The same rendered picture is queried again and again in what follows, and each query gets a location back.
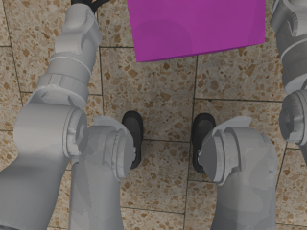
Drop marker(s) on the carton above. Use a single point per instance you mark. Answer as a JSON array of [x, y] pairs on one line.
[[168, 29]]

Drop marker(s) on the robot left hand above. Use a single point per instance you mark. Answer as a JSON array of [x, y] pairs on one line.
[[93, 6]]

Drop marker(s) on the left robot shin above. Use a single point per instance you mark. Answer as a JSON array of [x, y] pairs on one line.
[[103, 120]]

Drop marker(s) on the robot right upper arm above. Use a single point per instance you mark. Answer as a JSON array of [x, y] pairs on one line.
[[293, 120]]

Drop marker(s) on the right robot forearm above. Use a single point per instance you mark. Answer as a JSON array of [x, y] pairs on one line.
[[289, 22]]

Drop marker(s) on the left robot forearm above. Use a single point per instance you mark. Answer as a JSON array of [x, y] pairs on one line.
[[71, 64]]

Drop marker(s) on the robot shin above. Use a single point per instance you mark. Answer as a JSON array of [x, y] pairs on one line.
[[103, 120], [238, 121]]

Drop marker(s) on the robot left upper arm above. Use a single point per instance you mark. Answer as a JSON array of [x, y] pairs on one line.
[[47, 136]]

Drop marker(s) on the right robot shin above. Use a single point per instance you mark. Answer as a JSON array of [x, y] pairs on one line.
[[238, 121]]

